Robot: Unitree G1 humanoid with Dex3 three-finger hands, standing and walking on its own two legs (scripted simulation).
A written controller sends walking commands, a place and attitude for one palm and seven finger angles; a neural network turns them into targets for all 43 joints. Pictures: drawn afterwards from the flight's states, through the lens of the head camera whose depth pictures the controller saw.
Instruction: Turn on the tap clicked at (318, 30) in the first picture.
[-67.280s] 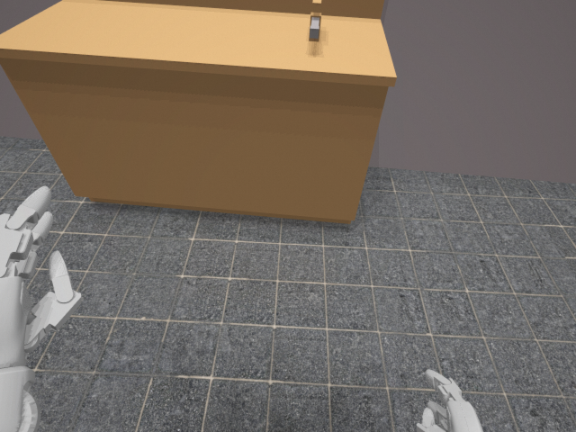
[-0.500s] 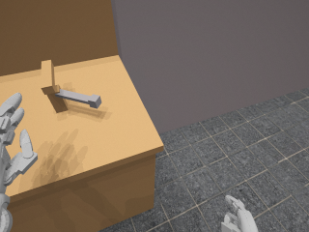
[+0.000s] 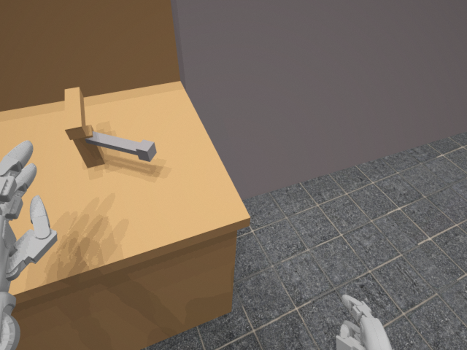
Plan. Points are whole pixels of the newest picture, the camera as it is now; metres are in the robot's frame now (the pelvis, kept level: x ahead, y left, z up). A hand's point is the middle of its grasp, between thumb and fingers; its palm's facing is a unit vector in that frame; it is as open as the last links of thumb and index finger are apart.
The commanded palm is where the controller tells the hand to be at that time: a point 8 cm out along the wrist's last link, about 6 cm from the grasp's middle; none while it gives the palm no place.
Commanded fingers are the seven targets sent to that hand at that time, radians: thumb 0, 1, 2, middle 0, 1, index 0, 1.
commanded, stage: shuffle to correct the standing spot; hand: left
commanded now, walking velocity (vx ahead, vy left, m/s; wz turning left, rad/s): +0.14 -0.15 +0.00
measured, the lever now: (146, 150) +0.45 +0.20 +0.09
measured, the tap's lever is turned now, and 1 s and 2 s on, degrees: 52 52 52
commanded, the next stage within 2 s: come to a stop and stand still in 0.82 s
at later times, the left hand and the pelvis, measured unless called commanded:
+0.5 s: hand (55, 224) +0.23 +0.24 +0.17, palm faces +0.36 -0.85 -0.39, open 7.4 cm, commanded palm +0.17 +0.28 +0.19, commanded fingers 0.00 0.90 0.90 -0.20 -0.30 -0.20 -0.30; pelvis +0.01 +0.00 +0.00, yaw +1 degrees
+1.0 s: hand (92, 202) +0.26 +0.21 +0.17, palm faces +0.40 -0.84 -0.37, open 7.4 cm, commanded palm +0.21 +0.24 +0.19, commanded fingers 0.00 0.90 0.90 -0.20 -0.30 -0.20 -0.30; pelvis +0.05 -0.04 +0.01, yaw +1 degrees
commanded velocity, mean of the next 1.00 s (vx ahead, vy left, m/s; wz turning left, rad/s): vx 0.08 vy -0.14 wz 0.00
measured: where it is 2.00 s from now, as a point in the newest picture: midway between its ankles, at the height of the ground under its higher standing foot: outside the picture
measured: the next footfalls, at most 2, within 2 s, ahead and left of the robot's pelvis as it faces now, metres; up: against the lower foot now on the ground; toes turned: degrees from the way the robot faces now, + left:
left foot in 1.00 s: +0.07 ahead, +0.08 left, +0.00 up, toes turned +4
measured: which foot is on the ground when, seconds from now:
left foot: down 0.00-0.82, up 0.84-0.98, down 1.00-1.00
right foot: down 0.00-1.00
